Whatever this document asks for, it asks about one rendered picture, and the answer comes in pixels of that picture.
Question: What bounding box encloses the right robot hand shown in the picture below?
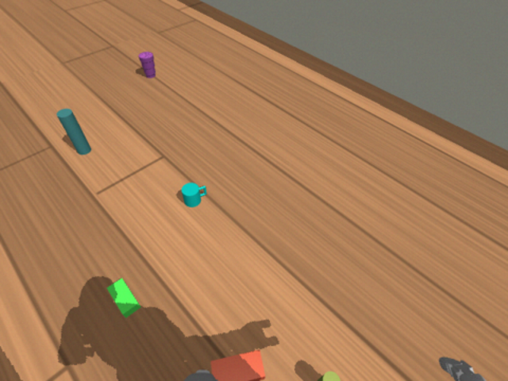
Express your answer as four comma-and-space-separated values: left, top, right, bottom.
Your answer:
439, 357, 486, 381

